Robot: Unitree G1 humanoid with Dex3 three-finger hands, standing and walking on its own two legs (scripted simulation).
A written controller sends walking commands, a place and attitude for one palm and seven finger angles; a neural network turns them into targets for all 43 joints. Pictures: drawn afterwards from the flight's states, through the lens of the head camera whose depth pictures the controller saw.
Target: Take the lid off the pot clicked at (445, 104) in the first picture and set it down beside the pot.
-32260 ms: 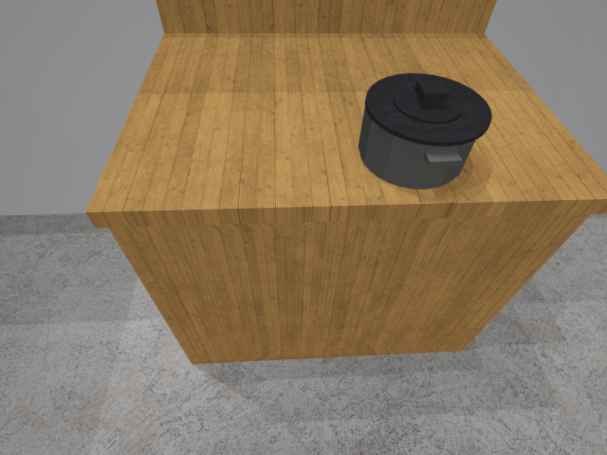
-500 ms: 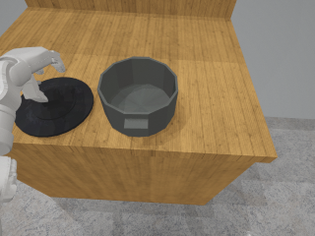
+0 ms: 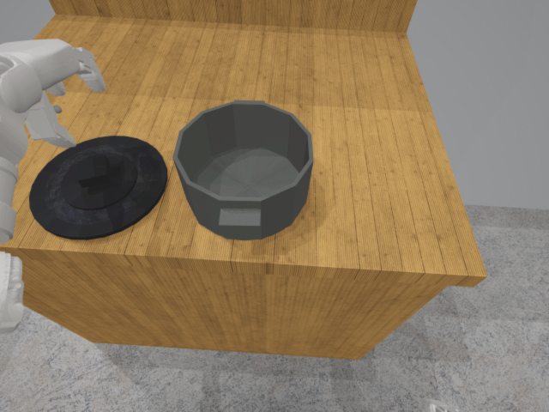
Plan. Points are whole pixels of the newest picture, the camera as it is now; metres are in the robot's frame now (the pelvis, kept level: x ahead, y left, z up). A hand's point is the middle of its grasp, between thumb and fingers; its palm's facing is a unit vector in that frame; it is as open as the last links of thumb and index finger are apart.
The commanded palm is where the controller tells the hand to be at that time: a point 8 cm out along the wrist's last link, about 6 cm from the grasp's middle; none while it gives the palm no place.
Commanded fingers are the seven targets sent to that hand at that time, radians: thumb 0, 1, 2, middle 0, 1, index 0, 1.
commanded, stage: raise the empty hand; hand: left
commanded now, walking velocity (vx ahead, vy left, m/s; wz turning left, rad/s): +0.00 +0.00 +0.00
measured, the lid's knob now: (94, 171) +0.46 +0.29 +0.06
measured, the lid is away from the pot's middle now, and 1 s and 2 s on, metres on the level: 0.24 0.24 0.24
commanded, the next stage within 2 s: draw the hand back to the body in 0.08 s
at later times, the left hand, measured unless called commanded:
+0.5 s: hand (51, 129) +0.42 +0.27 +0.18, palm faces -0.26 -0.04 -0.96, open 11.0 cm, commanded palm +0.39 +0.27 +0.26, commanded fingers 0.00 -0.11 0.85 -0.45 -0.68 -0.45 -0.68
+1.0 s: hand (73, 105) +0.39 +0.21 +0.24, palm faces +0.37 -0.90 -0.24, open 10.8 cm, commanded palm +0.33 +0.26 +0.25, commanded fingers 0.00 0.19 0.86 -0.37 -0.56 -0.37 -0.56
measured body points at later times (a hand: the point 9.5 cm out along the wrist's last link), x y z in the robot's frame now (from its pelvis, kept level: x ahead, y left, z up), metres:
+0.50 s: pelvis -0.01 +0.00 +0.00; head +0.04 -0.01 +0.45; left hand +0.43 +0.27 +0.24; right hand +0.11 -0.26 -0.12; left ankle +0.01 +0.06 -0.73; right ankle -0.04 -0.15 -0.73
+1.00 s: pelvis +0.01 -0.04 +0.01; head +0.03 -0.04 +0.46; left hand +0.37 +0.26 +0.26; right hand +0.16 -0.28 -0.09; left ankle +0.01 +0.06 -0.73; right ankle -0.04 -0.15 -0.73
